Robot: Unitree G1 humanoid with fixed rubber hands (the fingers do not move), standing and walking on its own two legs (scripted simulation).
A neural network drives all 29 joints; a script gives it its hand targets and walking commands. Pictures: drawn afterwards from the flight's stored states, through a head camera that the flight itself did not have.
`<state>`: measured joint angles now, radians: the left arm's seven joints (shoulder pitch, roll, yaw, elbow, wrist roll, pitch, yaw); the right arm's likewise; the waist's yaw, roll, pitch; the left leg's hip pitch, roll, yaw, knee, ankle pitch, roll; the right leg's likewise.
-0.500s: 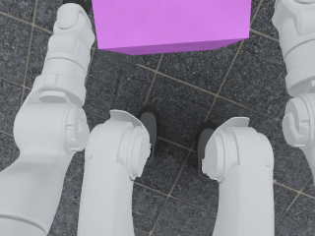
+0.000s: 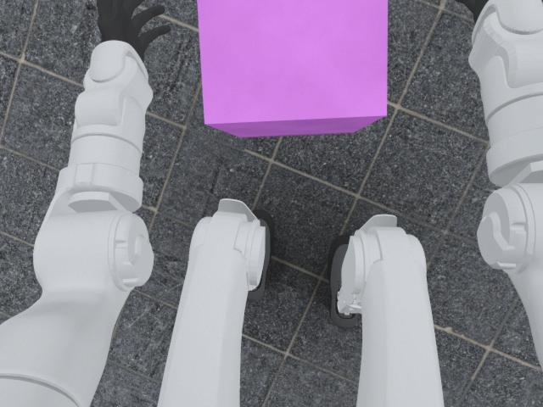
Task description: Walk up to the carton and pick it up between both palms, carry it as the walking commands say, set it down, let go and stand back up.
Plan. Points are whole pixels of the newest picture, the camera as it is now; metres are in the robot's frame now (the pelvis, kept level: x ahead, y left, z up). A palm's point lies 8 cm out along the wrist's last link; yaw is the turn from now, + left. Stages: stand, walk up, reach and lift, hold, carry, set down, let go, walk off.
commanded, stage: set down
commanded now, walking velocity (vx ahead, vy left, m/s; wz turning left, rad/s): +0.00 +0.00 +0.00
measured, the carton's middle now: (293, 71) +0.53 +0.05 -0.30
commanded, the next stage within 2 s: let go in 0.88 s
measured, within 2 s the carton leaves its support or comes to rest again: neither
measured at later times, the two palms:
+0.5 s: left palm out of the picture +0.51 +0.25 +0.04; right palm out of the picture +0.57 -0.18 +0.05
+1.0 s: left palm out of the picture +0.50 +0.24 +0.13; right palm out of the picture +0.56 -0.18 +0.14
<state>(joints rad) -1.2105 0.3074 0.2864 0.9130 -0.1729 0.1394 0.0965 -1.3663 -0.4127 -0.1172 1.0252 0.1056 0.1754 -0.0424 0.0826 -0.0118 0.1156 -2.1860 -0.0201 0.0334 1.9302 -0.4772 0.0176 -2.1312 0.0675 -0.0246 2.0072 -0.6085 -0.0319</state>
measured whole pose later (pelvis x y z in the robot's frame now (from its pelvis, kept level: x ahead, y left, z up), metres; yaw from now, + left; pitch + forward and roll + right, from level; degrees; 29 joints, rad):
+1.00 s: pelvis +0.05 +0.01 +0.24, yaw -1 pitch +45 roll -1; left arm -0.91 0.18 0.35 0.81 0.06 0.11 0.00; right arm -1.06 -0.32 -0.27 0.95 -0.09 0.12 0.06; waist 0.08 -0.02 -0.10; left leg -1.49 -0.03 0.01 0.94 -0.24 0.02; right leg -1.44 0.07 0.03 0.98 -0.32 -0.01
